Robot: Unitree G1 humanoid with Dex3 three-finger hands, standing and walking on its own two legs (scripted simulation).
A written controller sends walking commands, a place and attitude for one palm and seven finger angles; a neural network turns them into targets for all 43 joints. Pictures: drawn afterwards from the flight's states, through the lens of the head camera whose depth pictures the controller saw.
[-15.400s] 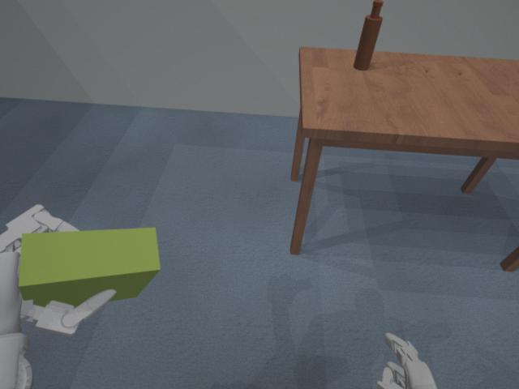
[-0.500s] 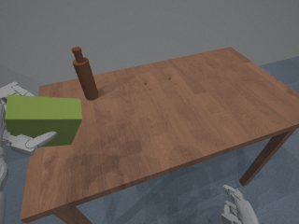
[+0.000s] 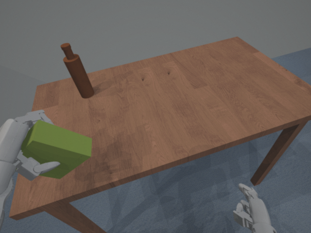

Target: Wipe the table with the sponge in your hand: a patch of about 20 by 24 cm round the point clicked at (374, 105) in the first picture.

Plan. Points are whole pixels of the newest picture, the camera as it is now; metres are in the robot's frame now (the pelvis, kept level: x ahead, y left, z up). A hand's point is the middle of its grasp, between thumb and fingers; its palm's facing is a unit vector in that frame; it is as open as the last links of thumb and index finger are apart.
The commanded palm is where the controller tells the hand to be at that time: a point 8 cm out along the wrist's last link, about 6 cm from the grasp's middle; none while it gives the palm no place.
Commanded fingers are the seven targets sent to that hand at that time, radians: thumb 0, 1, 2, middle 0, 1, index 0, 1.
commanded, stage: turn the palm down, sponge in hand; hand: left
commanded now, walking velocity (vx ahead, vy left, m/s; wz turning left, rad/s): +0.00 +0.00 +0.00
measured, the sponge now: (59, 155) +0.26 +0.25 +0.11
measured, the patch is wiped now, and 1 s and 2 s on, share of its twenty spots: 0.00 0.00 0.00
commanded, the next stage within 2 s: move the sponge above the wiping area in 1.50 s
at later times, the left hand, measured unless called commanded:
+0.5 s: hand (31, 148) +0.24 +0.29 +0.16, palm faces +0.20 -0.35 -0.91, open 9.3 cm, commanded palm +0.21 +0.32 +0.21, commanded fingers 0.00 0.10 1.30 -1.20 -1.60 -1.20 -1.60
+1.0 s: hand (6, 133) +0.27 +0.35 +0.18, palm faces +0.22 -0.09 -0.97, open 9.3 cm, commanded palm +0.22 +0.34 +0.22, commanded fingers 0.00 0.10 1.30 -1.20 -1.60 -1.20 -1.60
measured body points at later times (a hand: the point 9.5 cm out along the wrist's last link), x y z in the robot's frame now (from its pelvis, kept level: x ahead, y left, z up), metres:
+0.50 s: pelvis +0.02 +0.04 +0.00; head +0.00 +0.01 +0.45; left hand +0.23 +0.31 +0.20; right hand +0.24 -0.18 -0.07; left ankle +0.01 +0.14 -0.72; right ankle +0.05 -0.05 -0.72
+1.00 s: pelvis +0.02 +0.07 +0.02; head +0.01 +0.04 +0.47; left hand +0.25 +0.35 +0.23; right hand +0.26 -0.12 -0.06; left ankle +0.01 +0.14 -0.72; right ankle +0.05 -0.05 -0.72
